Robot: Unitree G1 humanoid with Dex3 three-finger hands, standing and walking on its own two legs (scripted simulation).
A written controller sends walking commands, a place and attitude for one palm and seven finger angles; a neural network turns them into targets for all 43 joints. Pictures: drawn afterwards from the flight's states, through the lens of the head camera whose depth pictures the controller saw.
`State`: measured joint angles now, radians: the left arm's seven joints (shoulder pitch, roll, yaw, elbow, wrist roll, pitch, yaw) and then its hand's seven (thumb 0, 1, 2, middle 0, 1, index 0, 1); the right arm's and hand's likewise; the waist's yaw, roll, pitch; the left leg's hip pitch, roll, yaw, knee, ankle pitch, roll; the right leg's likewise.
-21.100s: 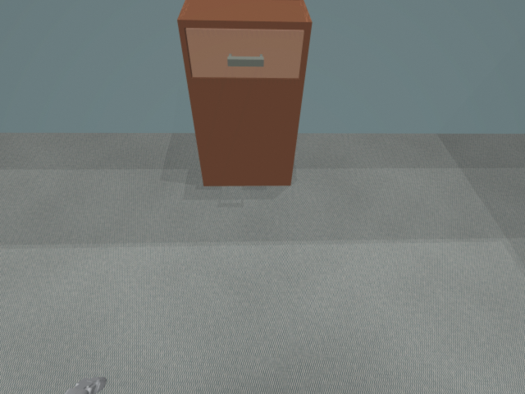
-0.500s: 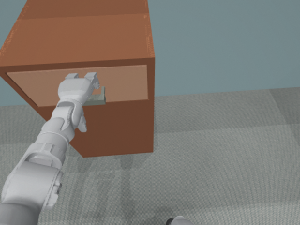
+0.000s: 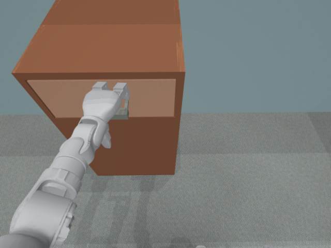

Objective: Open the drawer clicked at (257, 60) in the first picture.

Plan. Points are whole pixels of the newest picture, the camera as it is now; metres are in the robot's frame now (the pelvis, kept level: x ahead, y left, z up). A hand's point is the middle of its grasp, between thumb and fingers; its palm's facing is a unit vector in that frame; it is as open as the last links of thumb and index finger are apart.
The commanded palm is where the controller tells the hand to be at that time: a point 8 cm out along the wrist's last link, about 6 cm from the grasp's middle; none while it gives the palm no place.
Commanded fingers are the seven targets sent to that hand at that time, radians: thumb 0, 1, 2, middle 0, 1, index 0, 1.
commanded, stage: re-aim the fingers above the handle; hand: left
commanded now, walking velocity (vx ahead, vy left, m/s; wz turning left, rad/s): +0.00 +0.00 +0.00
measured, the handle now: (107, 108) +0.52 +0.20 -0.04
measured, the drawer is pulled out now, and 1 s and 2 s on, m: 0.00 0.00 0.00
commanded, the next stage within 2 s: lower the fingers behind the handle in 0.56 s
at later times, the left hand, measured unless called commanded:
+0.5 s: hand (110, 110) +0.45 +0.16 +0.04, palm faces +0.11 -0.07 -0.99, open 13.8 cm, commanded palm +0.42 +0.20 +0.08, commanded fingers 0.00 -0.50 0.30 -0.30 -1.20 -0.30 -1.20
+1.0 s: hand (103, 116) +0.45 +0.19 +0.01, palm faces +0.14 -0.02 -0.99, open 13.8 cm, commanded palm +0.42 +0.20 +0.06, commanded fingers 0.00 -0.50 0.30 -0.30 -1.20 -0.30 -1.20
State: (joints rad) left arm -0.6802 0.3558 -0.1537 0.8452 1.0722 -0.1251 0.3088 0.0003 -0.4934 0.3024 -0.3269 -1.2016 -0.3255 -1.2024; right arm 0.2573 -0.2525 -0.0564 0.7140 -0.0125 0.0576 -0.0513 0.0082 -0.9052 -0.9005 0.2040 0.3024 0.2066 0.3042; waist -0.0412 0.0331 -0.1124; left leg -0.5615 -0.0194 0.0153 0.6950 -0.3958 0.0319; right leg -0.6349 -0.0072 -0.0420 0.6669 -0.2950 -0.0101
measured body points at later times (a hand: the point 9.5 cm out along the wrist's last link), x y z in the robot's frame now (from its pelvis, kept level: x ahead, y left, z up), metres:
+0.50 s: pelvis -0.01 -0.01 +0.00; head +0.07 -0.02 +0.44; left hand +0.44 +0.16 +0.09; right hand +0.06 -0.28 -0.14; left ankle -0.04 +0.10 -0.72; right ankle +0.01 -0.12 -0.72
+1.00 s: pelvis -0.02 -0.01 -0.02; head +0.08 -0.02 +0.42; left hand +0.44 +0.18 +0.06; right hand +0.04 -0.29 -0.16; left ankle -0.04 +0.10 -0.72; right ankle +0.01 -0.12 -0.72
